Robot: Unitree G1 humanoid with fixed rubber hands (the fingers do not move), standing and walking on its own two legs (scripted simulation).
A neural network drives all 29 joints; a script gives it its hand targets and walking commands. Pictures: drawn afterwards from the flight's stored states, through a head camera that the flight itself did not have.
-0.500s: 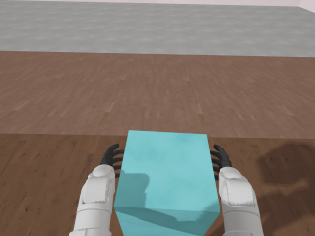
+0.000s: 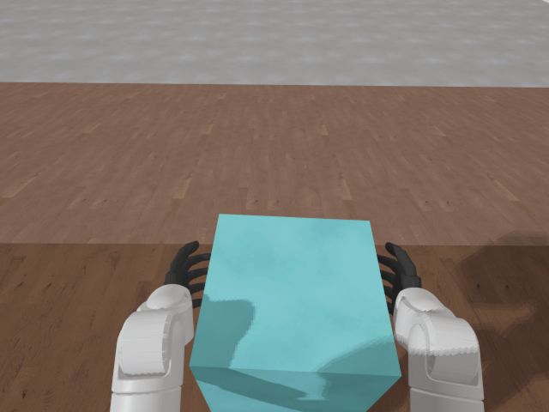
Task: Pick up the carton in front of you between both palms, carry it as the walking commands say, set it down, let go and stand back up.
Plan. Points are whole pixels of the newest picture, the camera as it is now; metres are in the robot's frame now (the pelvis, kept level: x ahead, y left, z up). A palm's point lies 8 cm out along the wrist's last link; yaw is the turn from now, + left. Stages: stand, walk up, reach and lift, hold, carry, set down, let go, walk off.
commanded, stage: carry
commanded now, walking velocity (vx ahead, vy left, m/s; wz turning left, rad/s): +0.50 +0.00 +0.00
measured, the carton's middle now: (288, 324) +0.27 +0.00 +0.01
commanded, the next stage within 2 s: none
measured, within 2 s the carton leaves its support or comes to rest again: neither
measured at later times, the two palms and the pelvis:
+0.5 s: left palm (239, 172) +0.57 +0.10 +0.06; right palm (388, 180) +0.56 -0.20 +0.06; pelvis +0.29 -0.04 -0.03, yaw -1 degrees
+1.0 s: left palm (246, 98) +0.91 +0.12 +0.06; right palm (355, 101) +0.89 -0.18 +0.07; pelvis +0.63 -0.01 -0.02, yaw -4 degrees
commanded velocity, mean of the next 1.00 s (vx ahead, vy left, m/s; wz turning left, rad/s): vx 0.50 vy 0.00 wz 0.00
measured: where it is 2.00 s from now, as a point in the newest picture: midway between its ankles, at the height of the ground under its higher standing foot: (299, 230)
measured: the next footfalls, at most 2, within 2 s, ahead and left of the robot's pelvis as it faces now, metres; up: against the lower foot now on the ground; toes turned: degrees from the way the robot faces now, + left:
left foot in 0.06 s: +0.12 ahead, +0.11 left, +0.00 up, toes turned +9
right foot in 0.44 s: +0.42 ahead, -0.13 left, +0.00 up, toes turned -14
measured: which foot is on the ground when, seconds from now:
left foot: up 0.00-0.04, down 0.06-0.48, up 0.50-0.90, down 0.92-1.00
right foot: down 0.00-0.06, up 0.08-0.42, down 0.44-0.94, up 0.96-1.00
